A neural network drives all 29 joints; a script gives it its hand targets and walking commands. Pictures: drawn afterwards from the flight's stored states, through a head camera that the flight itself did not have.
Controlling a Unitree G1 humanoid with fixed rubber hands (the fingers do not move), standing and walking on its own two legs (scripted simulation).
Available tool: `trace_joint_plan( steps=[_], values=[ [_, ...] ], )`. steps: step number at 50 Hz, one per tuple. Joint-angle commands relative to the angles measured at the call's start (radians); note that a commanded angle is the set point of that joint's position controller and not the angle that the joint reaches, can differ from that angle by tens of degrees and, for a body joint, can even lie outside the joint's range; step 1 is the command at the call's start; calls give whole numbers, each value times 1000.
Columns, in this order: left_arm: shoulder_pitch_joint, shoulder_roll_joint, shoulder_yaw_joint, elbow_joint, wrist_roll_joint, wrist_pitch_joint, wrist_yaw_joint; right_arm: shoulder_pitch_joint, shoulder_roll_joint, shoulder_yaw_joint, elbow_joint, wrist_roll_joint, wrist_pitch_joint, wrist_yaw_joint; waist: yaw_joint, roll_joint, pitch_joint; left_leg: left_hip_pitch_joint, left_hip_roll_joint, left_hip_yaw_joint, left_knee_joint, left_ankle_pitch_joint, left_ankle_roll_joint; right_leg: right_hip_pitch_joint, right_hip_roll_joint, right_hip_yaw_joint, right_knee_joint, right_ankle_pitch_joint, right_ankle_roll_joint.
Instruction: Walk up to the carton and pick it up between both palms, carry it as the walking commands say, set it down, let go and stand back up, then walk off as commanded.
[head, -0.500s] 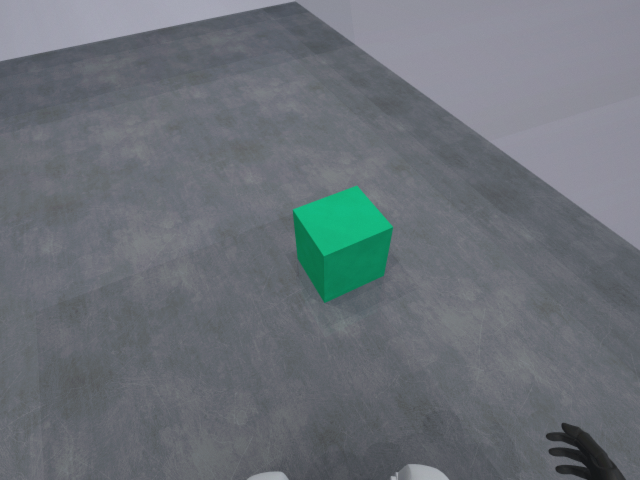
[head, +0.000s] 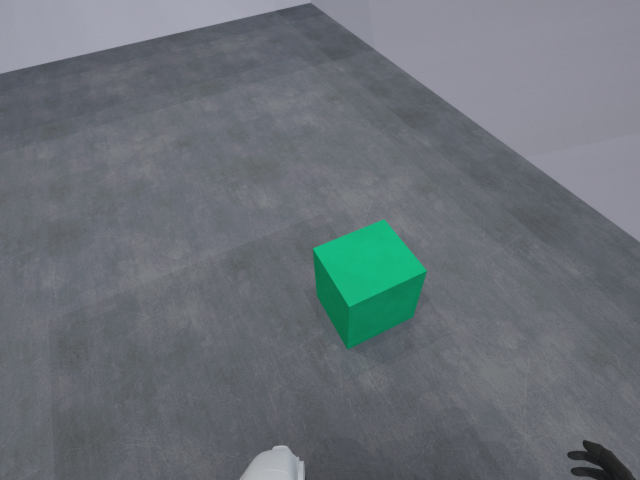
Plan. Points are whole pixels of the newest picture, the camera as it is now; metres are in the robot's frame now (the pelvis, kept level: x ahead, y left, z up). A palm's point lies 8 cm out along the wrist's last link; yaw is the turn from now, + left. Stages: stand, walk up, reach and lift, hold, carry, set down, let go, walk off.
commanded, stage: walk up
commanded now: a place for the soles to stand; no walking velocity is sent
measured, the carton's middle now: (365, 284) +0.76 -0.06 -0.60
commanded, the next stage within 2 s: none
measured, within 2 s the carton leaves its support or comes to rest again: neither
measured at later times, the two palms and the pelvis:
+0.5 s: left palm (76, 408) +0.20 +0.39 -0.07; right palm (554, 393) +0.25 -0.28 -0.09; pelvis +0.17 +0.04 +0.01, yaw -1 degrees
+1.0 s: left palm (141, 294) +0.40 +0.37 -0.10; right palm (504, 340) +0.34 -0.24 -0.11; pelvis +0.29 +0.07 +0.00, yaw -5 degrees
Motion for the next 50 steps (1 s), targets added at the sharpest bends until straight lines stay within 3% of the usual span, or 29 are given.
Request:
trace_joint_plan(
  steps=[1, 4, 8, 11, 12, 13, 14, 15, 16, 17, 19, 22, 25, 26, 27, 28, 29, 30, 32, 35, 38, 39, 40, 41, 42, 43, 44, 47, 50],
  values=[
    [-92, 208, 39, -98, -9, -13, 25, 157, -336, -89, -59, 23, -18, -43, -130, 81, -60, 365, 320, -653, -436, -375, 281, -485, 65, 126, 381, 20, -39],
    [41, 196, 53, -36, -5, -23, 12, 37, -268, -55, -87, 24, -17, -43, -40, 169, -33, 201, 245, -319, -390, -260, 226, -327, 10, 66, 153, 52, -26],
    [22, 172, 54, -36, 9, -21, -8, 45, -263, -44, -96, -1, -13, -34, -65, 221, -23, 121, 227, -240, -377, -241, 259, -204, 40, -21, -46, 51, -15],
    [105, 181, 83, -5, 14, -42, 1, -43, -224, -26, -133, 5, 3, -29, 28, 120, -44, -94, 161, -117, -183, -379, 174, 122, 110, -64, -293, 194, -40],
    [201, 238, 109, 12, 20, -49, 13, -34, -167, -7, -148, 3, 4, -27, 89, -74, -96, -236, 67, -33, 85, -399, 123, 291, 34, 130, -416, 13, -77],
    [188, 360, 126, -7, 35, -57, 26, -28, -112, 11, -183, 3, 4, -26, 97, -291, -95, -442, -46, 30, 379, -353, 49, 334, -272, 659, -637, -338, -220],
    [114, 383, 132, -29, 5, -49, 30, -111, -205, -17, -163, -9, 15, -39, 83, -155, -66, -433, 31, -141, 454, -326, 22, 276, -352, 766, -667, -386, -309],
    [61, 318, 113, -68, 0, -51, 37, -90, -232, -20, -145, 8, 8, -38, 61, -44, 18, -443, 53, -139, 445, -256, 27, 229, -313, 665, -622, -179, -309],
    [29, 287, 107, -72, 3, -49, 37, -47, -220, -24, -132, 18, 3, -38, 37, -71, -10, -398, 66, -152, 424, -236, 28, 228, -276, 510, -567, -37, -285],
    [27, 260, 97, -81, 3, -46, 34, 3, -209, -30, -119, 15, 3, -40, 19, -62, -6, -343, 60, -132, 382, -230, 10, 192, -225, 434, -542, 104, -267],
    [22, 300, 103, -80, 6, -39, 26, 13, -202, -25, -102, 13, 0, -27, 16, -192, -3, -248, 68, -114, 276, -291, 22, 128, -246, 339, -489, 294, -271],
    [4, 280, 80, -84, 3, -41, 24, -28, -174, -35, -112, 16, 6, -12, 0, -185, 8, -108, 38, -32, 158, -178, 13, -7, -177, 205, -488, 256, -244],
    [-133, 254, 67, -118, 12, -25, 18, 169, -204, -66, -29, 10, -2, -10, -122, -95, -64, 328, -43, 51, -22, -87, 12, -271, -86, 27, -255, 99, -155],
    [-93, 195, 45, -117, 14, -23, 18, 244, -228, -87, -15, 3, -8, -25, -159, 43, -95, 470, -64, 6, -89, -213, 39, -383, -24, -13, -45, 130, -125],
    [-99, 118, 24, -139, 6, -20, 19, 310, -335, -108, -15, -12, -14, -42, -207, 334, -111, 510, 168, -378, -286, -496, 133, -542, 91, -74, 322, 81, -65],
    [-138, 137, 27, -145, 3, -15, 29, 274, -374, -105, -53, 6, -18, -52, -195, 272, -86, 390, 334, -752, -497, -632, 246, -577, 142, 89, 402, -29, -49],
    [-161, 195, 49, -135, -3, -7, 32, 205, -350, -92, -56, 21, -19, -56, -161, 93, -29, 293, 358, -763, -483, -519, 307, -561, 89, 151, 423, -5, -40],
    [-100, 210, 53, -105, 0, -3, 28, 126, -323, -87, -77, 13, -18, -60, -92, 90, -21, 266, 343, -636, -445, -525, 290, -525, 42, 114, 370, 12, -26],
    [3, 224, 67, -32, 7, -9, 21, 27, -292, -68, -95, 12, -11, -68, -40, 129, -13, 143, 275, -427, -370, -466, 236, -391, 19, 74, 229, 38, -12],
    [14, 182, 71, -22, 16, 2, 10, 12, -273, -40, -74, -5, -7, -66, -40, 196, -9, 25, 265, -320, -351, -310, 235, -212, 56, 18, 74, -51, -12],
    [48, 140, 59, 32, 10, 8, 19, -110, -220, -14, -68, 4, 1, -79, 32, 150, -25, -88, 218, -152, -176, -102, 163, 12, 88, -16, -168, 250, -25],
    [7, 162, 70, 32, 16, 3, 20, -88, -176, 9, -65, 16, 6, -80, 33, -4, -41, -138, 172, -113, -59, -80, 115, 98, 91, 41, -236, 242, -45],
    [-4, 213, 68, 7, 25, -1, 25, -38, -131, 20, -57, 22, 8, -80, 14, -160, -67, -111, 86, -11, 121, -92, 46, 69, -51, 293, -379, 264, -81],
    [-73, 291, 72, -31, 28, -8, 31, -44, -127, 18, -52, 35, 19, -89, -1, -223, -59, -125, 10, -37, 167, -285, 19, 28, -210, 549, -479, 278, -193],
    [-119, 274, 68, -33, 17, -2, 30, -32, -179, 1, -20, 37, 22, -97, -15, -123, -83, -34, 23, -75, 203, -383, 26, -15, -232, 514, -440, 329, -259],
    [-134, 243, 53, -20, 8, -1, 34, -48, -176, 1, 5, 38, 18, -98, -25, -95, -77, -15, 12, -66, 145, -345, 35, -9, -197, 444, -387, 449, -253],
    [-154, 244, 53, -19, 7, 5, 36, -22, -166, 7, 3, 45, 12, -101, -41, -165, -99, 49, 14, -41, 54, -202, 44, -28, -141, 322, -331, 510, -205],
    [-221, 157, 16, -19, -8, 26, 30, 8, -236, -1, 56, 20, -12, -101, -45, -64, -188, 201, 101, -176, -84, 101, 88, -67, 13, 89, -164, 517, -55],
    [-234, 174, 15, 16, -17, 23, 31, -73, -216, 14, 75, 38, -12, -105, -22, -37, -216, 212, 96, -111, -59, 295, 80, 23, 2, 94, -168, 640, -55]
  ],
)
